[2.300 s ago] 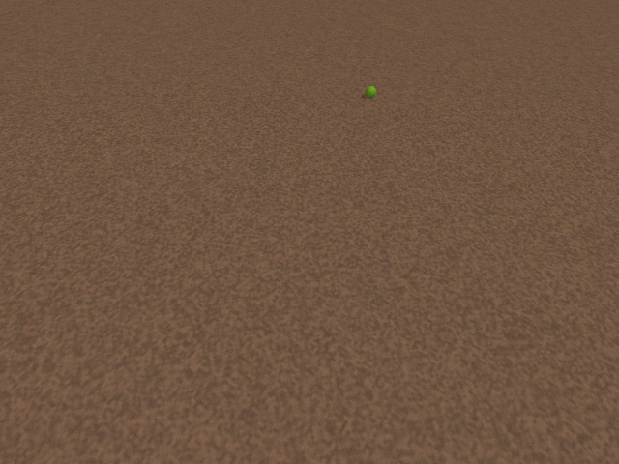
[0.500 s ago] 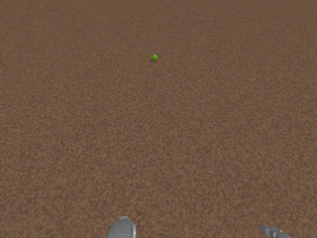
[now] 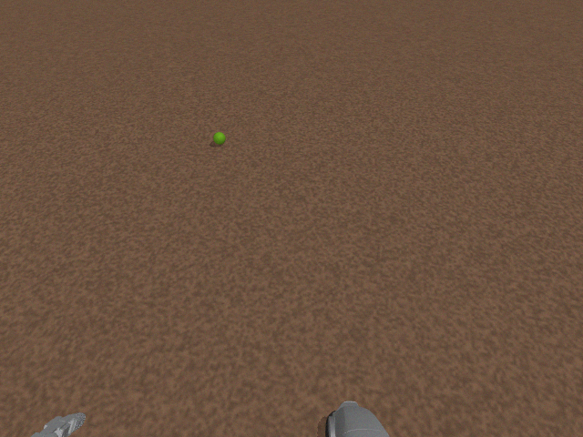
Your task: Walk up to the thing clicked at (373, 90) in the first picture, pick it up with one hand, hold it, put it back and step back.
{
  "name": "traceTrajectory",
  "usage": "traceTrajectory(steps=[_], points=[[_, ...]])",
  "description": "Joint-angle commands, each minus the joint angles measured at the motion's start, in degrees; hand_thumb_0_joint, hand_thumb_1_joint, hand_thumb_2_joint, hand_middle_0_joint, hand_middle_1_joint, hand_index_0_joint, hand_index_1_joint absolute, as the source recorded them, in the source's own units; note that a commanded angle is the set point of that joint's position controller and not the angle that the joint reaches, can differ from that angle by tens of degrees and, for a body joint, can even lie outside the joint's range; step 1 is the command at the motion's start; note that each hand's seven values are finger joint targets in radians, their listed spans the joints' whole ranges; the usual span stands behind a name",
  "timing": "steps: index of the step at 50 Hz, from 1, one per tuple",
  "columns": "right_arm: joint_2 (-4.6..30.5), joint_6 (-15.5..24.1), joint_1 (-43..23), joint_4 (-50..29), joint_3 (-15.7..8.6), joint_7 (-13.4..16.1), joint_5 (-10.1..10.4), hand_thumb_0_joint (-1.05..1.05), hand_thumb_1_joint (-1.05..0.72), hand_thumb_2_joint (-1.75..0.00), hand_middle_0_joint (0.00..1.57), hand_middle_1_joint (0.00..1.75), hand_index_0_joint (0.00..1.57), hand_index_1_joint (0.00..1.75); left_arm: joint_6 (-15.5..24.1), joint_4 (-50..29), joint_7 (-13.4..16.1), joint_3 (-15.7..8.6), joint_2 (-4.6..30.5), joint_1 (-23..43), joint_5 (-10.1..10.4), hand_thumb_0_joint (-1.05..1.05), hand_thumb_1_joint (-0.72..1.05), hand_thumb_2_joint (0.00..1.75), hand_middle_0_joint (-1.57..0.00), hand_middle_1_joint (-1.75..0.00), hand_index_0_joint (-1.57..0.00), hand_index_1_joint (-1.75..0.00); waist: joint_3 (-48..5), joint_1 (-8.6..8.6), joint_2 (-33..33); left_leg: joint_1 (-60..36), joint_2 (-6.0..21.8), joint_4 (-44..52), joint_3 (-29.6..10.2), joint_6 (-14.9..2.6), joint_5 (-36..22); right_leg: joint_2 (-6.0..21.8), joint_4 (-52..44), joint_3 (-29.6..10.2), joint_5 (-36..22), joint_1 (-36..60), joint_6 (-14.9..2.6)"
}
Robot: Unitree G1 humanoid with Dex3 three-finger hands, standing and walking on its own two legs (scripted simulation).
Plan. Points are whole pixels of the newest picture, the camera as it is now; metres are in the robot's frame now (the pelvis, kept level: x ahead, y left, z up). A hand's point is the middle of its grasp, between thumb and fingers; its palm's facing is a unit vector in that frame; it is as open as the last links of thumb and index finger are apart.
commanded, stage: walk up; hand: left
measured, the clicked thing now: (219, 138) +1.75 +0.29 -0.73
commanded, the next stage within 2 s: none
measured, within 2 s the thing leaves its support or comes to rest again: neither
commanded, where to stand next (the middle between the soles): +1.33 +0.08 m, yaw +1 degrees
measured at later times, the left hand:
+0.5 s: hand (127, 363) +0.28 +0.27 -0.14, palm faces +0.06 -0.93 -0.37, open 7.4 cm
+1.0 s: hand (165, 202) +0.65 +0.26 -0.13, palm faces +0.01 -0.91 -0.42, open 7.4 cm
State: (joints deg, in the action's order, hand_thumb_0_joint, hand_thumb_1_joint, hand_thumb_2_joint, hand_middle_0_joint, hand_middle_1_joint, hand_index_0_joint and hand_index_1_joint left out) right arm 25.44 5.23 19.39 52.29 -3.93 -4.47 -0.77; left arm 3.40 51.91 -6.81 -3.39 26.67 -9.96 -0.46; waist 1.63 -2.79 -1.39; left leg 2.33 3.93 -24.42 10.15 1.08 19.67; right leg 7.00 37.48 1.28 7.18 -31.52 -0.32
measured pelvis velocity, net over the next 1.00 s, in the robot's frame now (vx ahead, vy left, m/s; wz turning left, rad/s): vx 0.56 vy -0.03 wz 0.03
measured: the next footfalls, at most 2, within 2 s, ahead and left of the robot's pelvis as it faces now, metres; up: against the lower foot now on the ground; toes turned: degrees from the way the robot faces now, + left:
right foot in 0.06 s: +0.23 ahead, -0.14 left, +0.00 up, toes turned -6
left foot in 0.54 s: +0.48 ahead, +0.12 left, +0.00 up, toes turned +9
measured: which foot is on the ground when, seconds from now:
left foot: down 0.00-0.08, up 0.10-0.52, down 0.54-0.98, up 1.00-1.00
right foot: up 0.00-0.04, down 0.06-0.56, up 0.58-0.94, down 0.96-1.00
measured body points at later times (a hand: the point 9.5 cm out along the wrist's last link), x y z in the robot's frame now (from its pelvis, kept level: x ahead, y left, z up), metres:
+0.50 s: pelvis +0.29 -0.02 +0.00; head +0.31 -0.01 +0.45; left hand +0.28 +0.31 -0.12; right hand +0.43 -0.33 -0.10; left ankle +0.44 +0.12 -0.72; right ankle +0.19 -0.14 -0.73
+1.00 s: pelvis +0.56 -0.03 -0.02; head +0.56 -0.05 +0.43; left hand +0.65 +0.31 -0.10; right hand +0.60 -0.36 -0.14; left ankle +0.45 +0.11 -0.72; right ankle +0.68 -0.14 -0.73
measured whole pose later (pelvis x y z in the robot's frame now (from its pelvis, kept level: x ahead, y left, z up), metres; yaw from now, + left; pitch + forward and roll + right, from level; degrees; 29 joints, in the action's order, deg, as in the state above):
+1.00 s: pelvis +0.56 -0.03 -0.02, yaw +2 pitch -3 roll +1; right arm 25.0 3.2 19.6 52.4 -3.5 -3.3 -0.4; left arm 5.1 52.7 -4.1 -4.2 24.7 -11.8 -0.7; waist 2.9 -1.3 1.4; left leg 7.2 4.6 -45.1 3.7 -0.9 28.2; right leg 3.9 37.3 4.5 9.2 -24.5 -1.2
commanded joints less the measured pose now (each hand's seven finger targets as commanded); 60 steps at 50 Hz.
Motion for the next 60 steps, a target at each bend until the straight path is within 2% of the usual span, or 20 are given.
traceTrajectory(steps=[1,3,4,5,10,16,22,24,26,27,28,30,34,38,46,47,49,50,54,60], points=[[14.67,1.67,-7.44,-5.45,-3.98,1.21,0.35,0.0,-0.9,-0.9,0.2,0.3,0.2,0.3,1.59,-2.14,0.74,-3.57,9.45,-0.45,0.05,0.0,0.9,0.9,-0.2,-0.3,-0.2,-0.3,0.45,5.36,5.36,13.9,10.98,4.68,-6.08,-9.44,-0.73,-2.41,-2.87,4.22,-1.75,17.67,-1.58],[9.99,1.42,-3.33,-4.95,-2.15,1.31,0.06,0.0,-0.9,-0.9,0.2,0.3,0.2,0.3,2.47,0.86,2.31,-5.83,13.69,-12.51,-0.39,0.0,0.9,0.9,-0.2,-0.3,-0.2,-0.3,-7.21,11.32,-8.22,21.47,3.57,-24.22,-1.55,-6.17,-11.73,-2.85,-7.28,-0.89,11.23,36.72,-3.87],[5.68,1.41,-0.41,-6.25,-0.75,1.37,0.32,0.0,-0.9,-0.9,0.2,0.3,0.2,0.3,2.95,0.53,3.28,-7.02,19.21,-17.15,-0.63,0.0,0.9,0.9,-0.2,-0.3,-0.2,-0.3,-9.3,11.17,-20.57,32.88,-2.56,-40.52,-2.35,-3.75,8.04,11.62,-16.75,-25.18,22.07,43.62,-7.65],[11.21,0.99,-1.58,-5.65,-2.0,1.97,0.85,0.0,-0.9,-0.9,0.2,0.3,0.2,0.3,2.9,-0.54,3.74,-6.7,21.39,-15.16,0.81,0.0,0.9,0.9,-0.2,-0.3,-0.2,-0.3,-9.39,10.84,-14.48,38.55,-3.16,-47.36,-8.56,-2.9,9.89,18.8,-25.19,-41.99,24.7,42.7,-11.83],[10.87,-0.27,-0.8,-1.22,-1.96,1.5,1.01,0.0,-0.9,-0.9,0.2,0.3,0.2,0.3,3.57,-3.31,4.8,-4.25,12.92,-3.46,1.41,0.0,0.9,0.9,-0.2,-0.3,-0.2,-0.3,-1.12,3.27,-7.45,30.35,3.2,-37.92,-14.83,-2.74,-4.37,8.7,-24.09,-13.12,3.71,23.79,-9.17],[9.92,-1.47,-8.71,-3.96,-2.7,-0.68,-0.34,0.0,-0.9,-0.9,0.2,0.3,0.2,0.3,4.74,-4.94,4.82,-4.41,13.2,-4.04,0.38,0.0,0.9,0.9,-0.2,-0.3,-0.2,-0.3,2.2,4.21,-2.89,32.29,3.15,-23.03,-12.49,-0.14,-10.25,8.91,-29.31,-6.03,13.39,20.98,-12.04],[7.93,-0.67,-15.06,-5.69,-2.69,-1.68,-0.34,0.0,-0.9,-0.9,0.2,0.3,0.2,0.3,3.88,-3.7,4.49,-4.55,13.65,-6.25,-0.04,0.0,0.9,0.9,-0.2,-0.3,-0.2,-0.3,1.26,5.48,-2.55,22.45,1.63,-8.27,-7.1,-2.43,-16.37,7.51,-23.51,-0.53,1.16,24.41,-9.73],[8.44,-0.66,-12.92,-4.98,-3.22,-1.41,-0.38,0.0,-0.9,-0.9,0.2,0.3,0.2,0.3,3.39,-3.54,4.79,-4.53,14.28,-6.03,0.03,0.0,0.9,0.9,-0.2,-0.3,-0.2,-0.3,0.79,4.01,-1.47,17.62,0.14,-6.87,-5.43,-3.61,-13.26,8.27,-18.95,0.21,-5.6,24.97,-9.48],[12.04,-0.23,0.14,-1.1,-4.79,-0.3,-1.39,0.0,-0.9,-0.9,0.2,0.3,0.2,0.3,2.94,-3.98,5.22,-3.11,11.68,-6.76,0.14,0.0,0.9,0.9,-0.2,-0.3,-0.2,-0.3,-5.92,-2.13,6.35,-1.04,-2.25,-5.11,-5.54,-6.94,-8.21,3.24,2.98,4.96,-13.36,18.63,-6.55],[16.84,-0.04,8.0,0.12,-6.56,0.67,-2.46,0.0,-0.9,-0.9,0.2,0.3,0.2,0.3,2.75,-4.59,5.37,-1.4,7.16,-10.06,0.55,0.0,0.9,0.9,-0.2,-0.3,-0.2,-0.3,-11.8,-5.21,17.24,-13.8,7.62,-2.05,-20.52,-10.72,2.43,-1.13,21.54,6.0,-3.12,6.64,-4.03],[20.34,0.28,6.48,-2.57,-7.17,1.26,-1.27,0.0,-0.9,-0.9,0.2,0.3,0.2,0.3,2.62,-5.07,5.52,-1.54,7.03,-11.62,1.73,0.0,0.9,0.9,-0.2,-0.3,-0.2,-0.3,-12.8,-3.84,20.52,-20.34,20.56,7.05,-49.08,-16.71,6.41,-10.86,31.98,2.79,22.21,-9.29,-2.18],[17.3,-0.03,0.74,-3.83,-6.3,1.8,1.76,0.0,-0.9,-0.9,0.2,0.3,0.2,0.3,2.74,-3.9,5.81,-1.43,12.43,-5.87,1.04,0.0,0.9,0.9,-0.2,-0.3,-0.2,-0.3,-7.22,-2.06,5.69,-8.29,18.56,8.41,-38.29,-15.87,0.92,-4.14,35.31,-7.28,16.97,-7.68,-3.04],[12.29,0.84,-5.26,-5.27,-3.48,2.22,1.16,0.0,-0.9,-0.9,0.2,0.3,0.2,0.3,1.92,-0.65,4.41,-1.53,9.54,-11.16,1.28,0.0,0.9,0.9,-0.2,-0.3,-0.2,-0.3,-1.79,2.67,8.43,5.64,12.19,9.35,-17.74,-13.48,-15.55,-0.08,23.98,-4.3,11.07,0.87,-0.82],[13.71,1.54,-5.34,-6.32,-3.8,1.81,0.64,0.0,-0.9,-0.9,0.2,0.3,0.2,0.3,1.63,-2.85,2.96,-1.72,8.5,-5.05,0.36,0.0,0.9,0.9,-0.2,-0.3,-0.2,-0.3,2.12,1.76,9.0,7.58,13.06,11.27,-14.75,-15.97,-11.81,1.82,8.64,-1.1,8.43,-0.37,0.75],[12.96,0.4,-6.65,-7.27,-3.48,1.67,0.68,0.0,-0.9,-0.9,0.2,0.3,0.2,0.3,2.16,-0.27,2.85,-3.96,9.25,-6.16,-0.01,0.0,0.9,0.9,-0.2,-0.3,-0.2,-0.3,-0.78,5.72,5.09,15.46,8.55,-1.47,-10.05,-9.44,-6.87,-3.94,-3.93,3.72,0.04,22.65,-1.6],[10.69,0.38,-5.31,-7.16,-2.52,1.78,0.34,0.0,-0.9,-0.9,0.2,0.3,0.2,0.3,2.67,0.82,3.5,-4.8,11.01,-11.4,0.01,0.0,0.9,0.9,-0.2,-0.3,-0.2,-0.3,-3.8,8.52,-0.6,18.22,5.74,-13.31,-7.59,-8.04,-9.99,-3.61,-6.12,1.64,5.04,31.07,-2.75],[7.76,0.18,-2.31,-8.05,-1.0,1.81,0.78,0.0,-0.9,-0.9,0.2,0.3,0.2,0.3,3.4,-0.02,4.78,-6.5,19.65,-17.9,-0.09,0.0,0.9,0.9,-0.2,-0.3,-0.2,-0.3,-5.78,10.19,-14.88,36.48,-6.44,-40.99,-6.13,-3.6,9.73,18.71,-24.88,-37.99,20.97,40.09,-11.37],[11.79,-0.45,-4.72,-6.76,-2.23,2.38,0.57,0.0,-0.9,-0.9,0.2,0.3,0.2,0.3,3.16,-0.72,4.92,-5.89,19.15,-15.41,0.73,0.0,0.9,0.9,-0.2,-0.3,-0.2,-0.3,-4.25,9.75,-7.11,35.99,-3.01,-45.84,-12.38,-3.5,9.38,19.74,-24.53,-39.18,21.03,35.33,-13.93],[10.9,-1.36,-1.07,-2.73,-2.19,1.64,0.96,0.0,-0.9,-0.9,0.2,0.3,0.2,0.3,2.9,-3.14,5.28,-3.99,12.82,-4.81,0.82,0.0,0.9,0.9,-0.2,-0.3,-0.2,-0.3,1.2,3.62,-7.75,29.99,2.14,-36.98,-13.93,-3.01,-0.86,9.75,-26.22,-15.38,19.27,20.42,-10.8],[9.57,-2.09,-5.41,-3.4,-2.76,-0.45,-0.73,0.0,-0.9,-0.9,0.2,0.3,0.2,0.3,3.69,-4.62,4.91,-4.4,13.48,-5.81,0.21,0.0,0.9,0.9,-0.2,-0.3,-0.2,-0.3,1.42,4.62,-6.4,29.16,3.1,-20.39,-10.08,-0.56,-5.61,9.0,-27.33,-7.93,21.03,19.06,-12.23]])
